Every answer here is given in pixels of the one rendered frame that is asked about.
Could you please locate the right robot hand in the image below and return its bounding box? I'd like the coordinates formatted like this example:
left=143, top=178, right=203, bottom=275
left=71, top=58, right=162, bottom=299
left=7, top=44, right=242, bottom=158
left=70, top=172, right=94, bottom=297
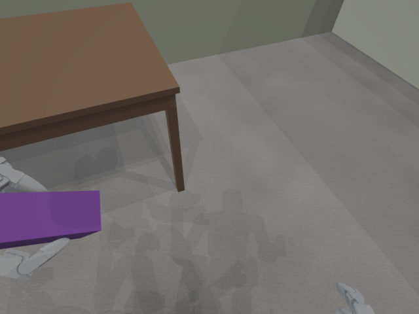
left=335, top=282, right=375, bottom=314

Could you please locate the sponge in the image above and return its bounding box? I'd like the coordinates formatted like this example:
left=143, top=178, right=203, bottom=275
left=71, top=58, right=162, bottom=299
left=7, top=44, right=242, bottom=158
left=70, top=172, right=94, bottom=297
left=0, top=190, right=101, bottom=249

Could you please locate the left robot hand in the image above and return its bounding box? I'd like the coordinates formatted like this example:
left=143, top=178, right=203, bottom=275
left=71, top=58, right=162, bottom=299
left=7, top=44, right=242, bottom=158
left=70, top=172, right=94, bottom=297
left=0, top=157, right=71, bottom=281

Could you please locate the table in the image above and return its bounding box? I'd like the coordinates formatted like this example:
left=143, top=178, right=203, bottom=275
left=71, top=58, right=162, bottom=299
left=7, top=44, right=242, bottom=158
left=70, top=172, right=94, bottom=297
left=0, top=3, right=185, bottom=192

